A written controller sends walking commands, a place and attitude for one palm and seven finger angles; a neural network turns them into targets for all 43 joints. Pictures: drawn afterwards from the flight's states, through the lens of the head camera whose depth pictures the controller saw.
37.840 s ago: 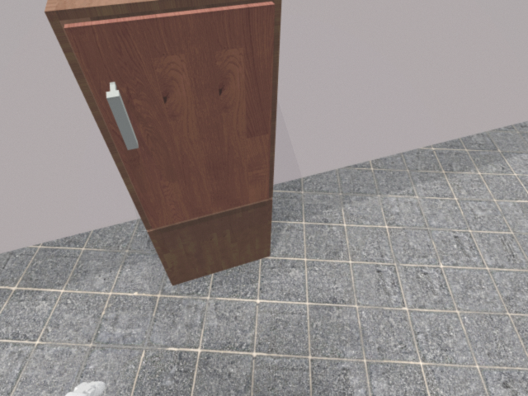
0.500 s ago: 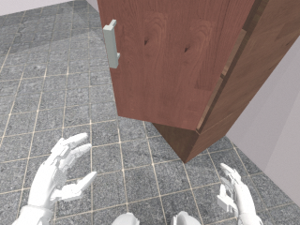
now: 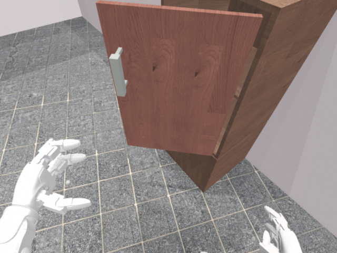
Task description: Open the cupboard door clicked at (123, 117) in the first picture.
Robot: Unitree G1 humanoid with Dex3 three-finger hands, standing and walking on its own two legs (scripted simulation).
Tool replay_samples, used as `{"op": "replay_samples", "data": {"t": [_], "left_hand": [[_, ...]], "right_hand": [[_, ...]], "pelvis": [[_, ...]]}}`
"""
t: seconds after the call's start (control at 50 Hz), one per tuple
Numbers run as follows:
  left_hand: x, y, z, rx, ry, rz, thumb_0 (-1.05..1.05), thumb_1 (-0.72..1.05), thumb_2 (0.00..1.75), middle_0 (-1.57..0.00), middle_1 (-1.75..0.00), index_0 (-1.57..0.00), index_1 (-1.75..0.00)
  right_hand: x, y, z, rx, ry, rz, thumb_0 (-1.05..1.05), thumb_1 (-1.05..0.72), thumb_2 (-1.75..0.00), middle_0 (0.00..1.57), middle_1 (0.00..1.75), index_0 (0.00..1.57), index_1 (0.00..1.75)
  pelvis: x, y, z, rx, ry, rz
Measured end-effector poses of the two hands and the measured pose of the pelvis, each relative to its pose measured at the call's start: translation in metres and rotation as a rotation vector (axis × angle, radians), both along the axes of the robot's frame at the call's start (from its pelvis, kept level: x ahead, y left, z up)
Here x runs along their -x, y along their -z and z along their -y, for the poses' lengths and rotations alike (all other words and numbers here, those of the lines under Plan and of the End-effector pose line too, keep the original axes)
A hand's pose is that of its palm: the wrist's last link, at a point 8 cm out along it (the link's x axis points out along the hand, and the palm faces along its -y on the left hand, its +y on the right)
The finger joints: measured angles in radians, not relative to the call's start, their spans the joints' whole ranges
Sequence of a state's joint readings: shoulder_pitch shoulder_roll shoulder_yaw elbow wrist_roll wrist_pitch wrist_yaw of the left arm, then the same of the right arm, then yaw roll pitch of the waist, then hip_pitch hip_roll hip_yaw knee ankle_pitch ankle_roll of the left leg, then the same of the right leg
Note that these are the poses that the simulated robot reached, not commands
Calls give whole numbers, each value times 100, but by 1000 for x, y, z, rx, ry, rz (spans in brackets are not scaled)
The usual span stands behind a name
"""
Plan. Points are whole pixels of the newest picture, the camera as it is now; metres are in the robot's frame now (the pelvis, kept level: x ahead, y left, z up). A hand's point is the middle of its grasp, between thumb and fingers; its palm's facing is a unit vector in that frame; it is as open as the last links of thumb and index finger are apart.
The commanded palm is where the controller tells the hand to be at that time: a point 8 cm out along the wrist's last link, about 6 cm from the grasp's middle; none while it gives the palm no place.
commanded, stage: raise the hand with hooked fingers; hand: left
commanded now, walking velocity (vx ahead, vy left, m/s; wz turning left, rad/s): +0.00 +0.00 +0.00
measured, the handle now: (120, 72) +0.56 +0.18 +0.12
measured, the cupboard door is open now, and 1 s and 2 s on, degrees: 44 44 44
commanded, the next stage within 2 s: move the hooked fingers beside the handle in 1.00 s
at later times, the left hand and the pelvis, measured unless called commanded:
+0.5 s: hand (43, 142) +0.30 +0.28 +0.13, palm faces -0.01 -1.00 -0.06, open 14.0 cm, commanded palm +0.27 +0.32 +0.14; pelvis +0.01 +0.00 +0.02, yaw +0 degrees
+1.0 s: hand (51, 139) +0.30 +0.26 +0.13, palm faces -0.01 -1.00 -0.05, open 14.0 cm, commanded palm +0.27 +0.31 +0.14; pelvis +0.01 -0.01 +0.02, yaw +0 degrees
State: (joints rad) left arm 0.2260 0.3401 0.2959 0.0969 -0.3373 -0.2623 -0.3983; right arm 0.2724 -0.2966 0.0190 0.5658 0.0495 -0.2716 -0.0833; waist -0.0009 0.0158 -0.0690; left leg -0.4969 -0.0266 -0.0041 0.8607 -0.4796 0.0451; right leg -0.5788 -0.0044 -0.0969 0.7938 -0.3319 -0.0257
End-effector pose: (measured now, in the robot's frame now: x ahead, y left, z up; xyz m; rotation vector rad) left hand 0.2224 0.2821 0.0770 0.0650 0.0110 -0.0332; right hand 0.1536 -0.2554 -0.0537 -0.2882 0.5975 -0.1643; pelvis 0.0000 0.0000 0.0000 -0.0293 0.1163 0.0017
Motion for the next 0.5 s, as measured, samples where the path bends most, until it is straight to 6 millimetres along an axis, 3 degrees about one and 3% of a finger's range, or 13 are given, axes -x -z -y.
{"op": "replay_samples", "data": {"t": [0.22,0.34,0.5], "left_hand": [[-22,-28,-24,8,-16,11,-1,-42,34,-30,-114,-29,-115],[-34,-44,-35,5,-20,15,-1,-48,31,-30,-118,-30,-118],[-53,-60,-47,6,-23,13,-1,-50,30,-30,-119,-30,-120]], "right_hand": [[-25,-12,-28,-50,-66,45,1,-91,-90,21,30,21,30],[-20,-8,-34,-66,-70,10,1,-90,-90,21,30,21,30],[-6,-4,-23,-52,-38,-48,1,-90,-90,21,30,21,30]], "pelvis": [[-5,-11,-1,2,-5,42],[-6,-16,-2,0,-5,54],[-8,-20,0,-5,-1,60]]}}
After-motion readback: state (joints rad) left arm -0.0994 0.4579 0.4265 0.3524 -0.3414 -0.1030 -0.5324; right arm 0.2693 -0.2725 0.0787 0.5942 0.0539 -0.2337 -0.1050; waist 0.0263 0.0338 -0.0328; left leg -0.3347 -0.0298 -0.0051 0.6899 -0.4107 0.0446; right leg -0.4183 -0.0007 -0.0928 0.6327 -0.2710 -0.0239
